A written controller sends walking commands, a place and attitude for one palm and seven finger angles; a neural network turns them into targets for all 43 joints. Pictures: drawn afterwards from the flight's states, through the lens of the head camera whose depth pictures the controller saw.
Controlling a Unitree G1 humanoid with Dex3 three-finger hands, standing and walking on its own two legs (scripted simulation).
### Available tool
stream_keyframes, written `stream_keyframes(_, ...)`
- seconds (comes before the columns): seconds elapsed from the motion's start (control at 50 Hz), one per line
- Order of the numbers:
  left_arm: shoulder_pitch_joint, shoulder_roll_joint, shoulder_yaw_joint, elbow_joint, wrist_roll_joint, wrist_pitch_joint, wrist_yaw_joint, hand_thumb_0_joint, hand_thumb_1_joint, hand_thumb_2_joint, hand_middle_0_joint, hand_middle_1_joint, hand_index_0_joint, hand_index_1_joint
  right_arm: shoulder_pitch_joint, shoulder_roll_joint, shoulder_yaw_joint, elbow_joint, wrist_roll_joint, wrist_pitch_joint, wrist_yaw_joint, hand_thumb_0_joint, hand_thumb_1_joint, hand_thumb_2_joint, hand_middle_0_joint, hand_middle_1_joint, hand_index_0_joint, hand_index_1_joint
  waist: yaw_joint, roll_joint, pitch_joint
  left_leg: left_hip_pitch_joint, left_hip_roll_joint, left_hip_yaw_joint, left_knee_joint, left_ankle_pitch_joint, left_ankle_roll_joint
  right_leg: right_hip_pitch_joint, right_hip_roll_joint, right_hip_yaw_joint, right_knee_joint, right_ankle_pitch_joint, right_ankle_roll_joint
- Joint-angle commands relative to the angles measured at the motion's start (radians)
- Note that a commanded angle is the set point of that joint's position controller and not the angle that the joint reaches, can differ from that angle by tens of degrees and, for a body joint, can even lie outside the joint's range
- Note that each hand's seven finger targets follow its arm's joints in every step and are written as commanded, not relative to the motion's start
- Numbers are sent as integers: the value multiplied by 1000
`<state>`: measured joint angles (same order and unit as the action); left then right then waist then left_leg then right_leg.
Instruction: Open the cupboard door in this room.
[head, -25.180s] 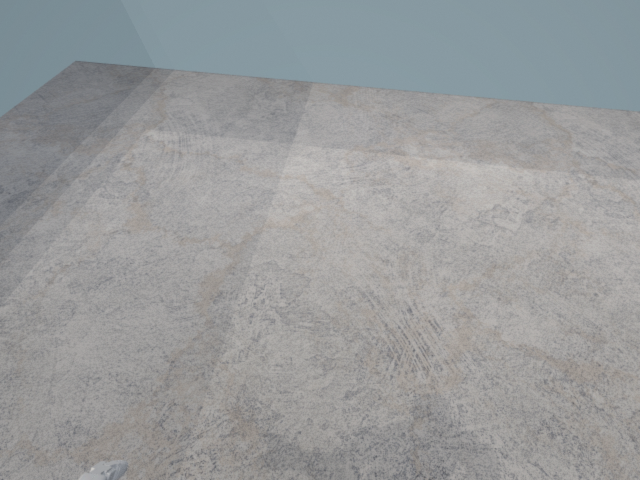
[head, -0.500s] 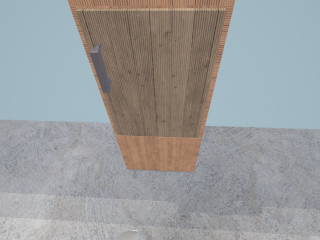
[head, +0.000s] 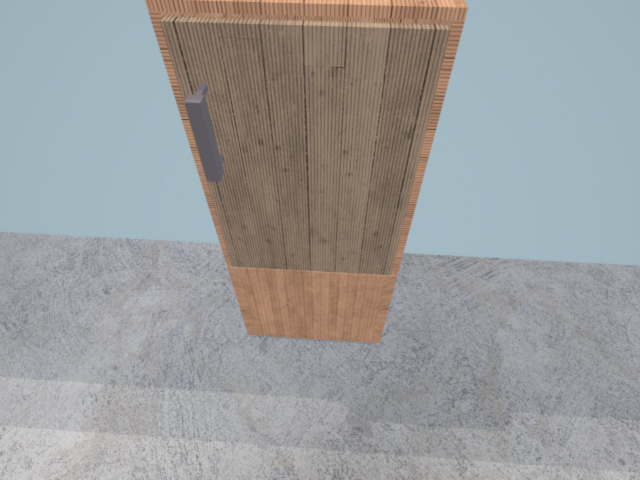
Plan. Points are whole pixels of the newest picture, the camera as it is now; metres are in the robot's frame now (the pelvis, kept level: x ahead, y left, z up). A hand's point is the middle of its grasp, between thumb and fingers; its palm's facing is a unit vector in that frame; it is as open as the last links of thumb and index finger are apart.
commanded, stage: look again from close up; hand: left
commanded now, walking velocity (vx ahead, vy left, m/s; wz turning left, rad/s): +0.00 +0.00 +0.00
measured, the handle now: (209, 134) +0.62 +0.23 +0.09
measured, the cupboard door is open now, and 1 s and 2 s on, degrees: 0 0 0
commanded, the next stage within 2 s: shuffle to correct the standing spot in 0.36 s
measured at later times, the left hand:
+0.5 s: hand out of the picture +0.01 +0.17 -0.17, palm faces +0.03 -0.98 -0.21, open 7.4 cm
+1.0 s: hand out of the picture +0.01 +0.18 -0.18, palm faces +0.12 -0.98 -0.16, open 7.4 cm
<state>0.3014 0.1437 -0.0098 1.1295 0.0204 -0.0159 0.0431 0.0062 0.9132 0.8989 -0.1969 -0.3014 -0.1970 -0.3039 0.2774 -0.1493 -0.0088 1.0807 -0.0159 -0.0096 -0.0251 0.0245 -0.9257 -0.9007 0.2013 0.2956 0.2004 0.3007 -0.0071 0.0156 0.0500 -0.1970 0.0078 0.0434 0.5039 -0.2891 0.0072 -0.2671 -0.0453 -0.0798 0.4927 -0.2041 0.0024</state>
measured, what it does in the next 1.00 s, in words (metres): stands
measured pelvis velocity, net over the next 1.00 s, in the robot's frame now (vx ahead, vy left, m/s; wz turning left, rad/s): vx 0.04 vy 0.02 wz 0.04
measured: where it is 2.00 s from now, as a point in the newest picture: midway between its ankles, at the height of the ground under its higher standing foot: outside the picture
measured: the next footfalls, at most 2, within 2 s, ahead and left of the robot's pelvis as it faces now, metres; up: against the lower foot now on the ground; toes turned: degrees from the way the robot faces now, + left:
none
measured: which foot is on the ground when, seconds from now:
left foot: down 0.00-1.00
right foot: down 0.00-1.00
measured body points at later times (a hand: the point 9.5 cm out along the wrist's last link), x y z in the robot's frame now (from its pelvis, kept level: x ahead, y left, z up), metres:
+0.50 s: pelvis -0.01 -0.01 +0.00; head -0.02 -0.01 +0.45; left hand +0.01 +0.22 -0.15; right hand +0.00 -0.23 -0.16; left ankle -0.01 +0.11 -0.74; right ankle +0.04 -0.12 -0.74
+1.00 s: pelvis +0.04 +0.02 -0.01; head +0.04 +0.03 +0.44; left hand +0.01 +0.23 -0.17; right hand -0.01 -0.19 -0.16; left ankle +0.00 +0.11 -0.73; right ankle +0.04 -0.12 -0.74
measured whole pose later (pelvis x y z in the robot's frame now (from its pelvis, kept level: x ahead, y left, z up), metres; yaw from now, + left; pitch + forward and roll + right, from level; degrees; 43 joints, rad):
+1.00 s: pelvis +0.04 +0.02 -0.01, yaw +2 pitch -1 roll -1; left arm 0.37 0.12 0.05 1.06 0.03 -0.05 0.02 0.01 0.91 0.90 -0.20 -0.30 -0.20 -0.30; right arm 0.43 -0.11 0.00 1.09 -0.02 -0.02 -0.01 0.01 -0.91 -0.90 0.20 0.30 0.20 0.30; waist 0.01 0.00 0.02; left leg -0.26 0.00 0.06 0.70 -0.45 0.03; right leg -0.24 -0.08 -0.09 0.59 -0.32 0.02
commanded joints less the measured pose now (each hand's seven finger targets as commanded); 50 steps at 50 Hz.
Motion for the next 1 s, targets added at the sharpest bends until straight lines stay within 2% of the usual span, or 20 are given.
stream_keyframes(0.0,18,118,23,-69,-1,-12,-1,0,900,900,-200,-300,-200,-300,70,-90,-11,-73,4,-20,-1,0,-900,-900,200,300,200,300,-12,-18,-19,-63,83,-85,-81,131,16,23,-84,90,-60,15,-34)
stream_keyframes(0.04,32,116,25,-77,-3,-9,-4,0,900,900,-200,-300,-200,-300,60,-97,-10,-84,2,-18,-1,0,-900,-900,200,300,200,300,-3,-4,34,-118,84,-98,-113,56,20,13,-71,94,-78,-55,-32)
stream_keyframes(0.1,42,122,29,-85,-2,-8,-6,0,900,900,-200,-300,-200,-300,67,-103,-13,-91,2,-16,1,0,-900,-900,200,300,200,300,-4,-58,50,-125,71,-96,-128,-10,25,2,-72,106,-105,-118,-34)
stream_keyframes(0.24,47,127,34,-104,-4,-10,-9,0,900,900,-200,-300,-200,-300,68,-114,-9,-83,0,-26,0,0,-900,-900,200,300,200,300,6,-12,36,-123,72,-97,-155,7,23,38,-75,112,-117,-66,-35)
stream_keyframes(0.44,43,121,34,-103,-7,-9,-8,0,900,900,-200,-300,-200,-300,84,-99,-3,-45,0,-23,2,0,-900,-900,200,300,200,300,11,-15,32,-121,75,-87,-169,17,12,68,-78,110,-136,-49,-33)
stream_keyframes(0.54,73,131,49,-105,2,1,-13,0,900,900,-200,-300,-200,-300,125,-86,-1,-30,-10,-6,8,0,-900,-900,200,300,200,300,20,-57,63,-180,37,-51,-120,-195,18,37,-95,154,-168,-348,-54)
stream_keyframes(0.6,90,152,65,-109,2,1,-14,0,900,900,-200,-300,-200,-300,149,-65,-4,-32,-11,-1,11,0,-900,-900,200,300,200,300,19,-135,69,-171,2,-1,-17,-167,15,-5,-154,227,-234,-464,-90)
stream_keyframes(0.62,88,152,69,-111,1,0,-13,0,900,900,-200,-300,-200,-300,161,-59,-4,-28,-12,-2,11,0,-900,-900,200,300,200,300,12,-135,67,-151,-1,7,5,-144,17,-30,-169,241,-244,-472,-100)
stream_keyframes(0.68,64,138,74,-120,1,3,-16,0,900,900,-200,-300,-200,-300,213,-44,-3,-16,-11,-10,13,0,-900,-900,200,300,200,300,-4,-68,86,-87,8,-12,-65,-142,24,-105,-134,180,-177,-434,-96)
stream_keyframes(0.7,61,125,72,-126,4,5,-18,0,900,900,-200,-300,-200,-300,227,-53,-7,-16,-11,-13,12,0,-900,-900,200,300,200,300,-7,-22,96,-93,34,-51,-120,-179,33,-107,-96,132,-123,-404,-82)
stream_keyframes(0.74,53,76,63,-136,6,2,-24,0,900,900,-200,-300,-200,-300,244,-98,-14,-12,-10,-22,7,0,-900,-900,200,300,200,300,-9,142,115,-132,135,-194,-253,-284,76,-97,-12,14,51,-278,-55)
stream_keyframes(0.76,49,47,59,-139,10,-5,-27,0,900,900,-200,-300,-200,-300,235,-107,-18,-16,-7,-27,2,0,-900,-900,200,300,200,300,-3,151,135,-142,181,-263,-287,-260,111,-93,14,-19,116,-182,-51)
stream_keyframes(0.8,66,24,54,-129,11,-17,-33,0,900,900,-200,-300,-200,-300,211,-97,-14,-26,-4,-35,-3,0,-900,-900,200,300,200,300,18,116,114,-126,181,-237,-248,-101,130,-48,11,-16,98,-126,-58)
stream_keyframes(0.84,128,33,58,-106,6,-27,-32,0,900,900,-200,-300,-200,-300,188,-85,-9,-33,0,-43,-3,0,-900,-900,200,300,200,300,45,67,63,-158,132,-153,-156,4,108,76,-17,24,35,-84,-68)
stream_keyframes(0.86,169,55,65,-89,5,-32,-29,0,900,900,-200,-300,-200,-300,176,-77,-9,-42,1,-47,-2,0,-900,-900,200,300,200,300,57,-2,42,-210,90,-100,-87,6,86,155,-57,85,5,-77,-85)
stream_keyframes(0.9,251,135,87,-57,2,-36,-18,0,900,900,-200,-300,-200,-300,143,-47,-10,-68,-1,-43,6,0,-900,-900,200,300,200,300,80,-212,46,-377,-20,31,126,-122,28,285,-235,311,-124,-79,-165)
stream_keyframes(0.92,285,163,98,-49,3,-39,-11,0,900,900,-200,-300,-200,-300,112,-40,-12,-82,-4,-41,10,0,-900,-900,200,300,200,300,87,-268,38,-407,-12,53,230,-181,17,289,-332,413,-184,-46,-211)
stream_keyframes(0.94,283,160,102,-51,8,-40,-6,0,900,900,-200,-300,-200,-300,72,-36,-14,-96,-5,-42,14,0,-900,-900,200,300,200,300,92,-249,50,-419,12,22,282,-228,17,262,-362,435,-198,-17,-241)
stream_keyframes(0.96,244,150,99,-62,13,-36,-3,0,900,900,-200,-300,-200,-300,69,-26,-16,-100,-1,-44,18,0,-900,-900,200,300,200,300,66,-205,48,-359,34,-11,237,-228,23,195,-355,382,-169,22,-232)
stream_keyframes(0.98,162,135,93,-83,12,-28,-2,0,900,900,-200,-300,-200,-300,120,-6,-14,-78,2,-43,20,0,-900,-900,200,300,200,300,12,-179,35,-185,39,-12,97,-150,24,60,-302,267,-111,40,-186)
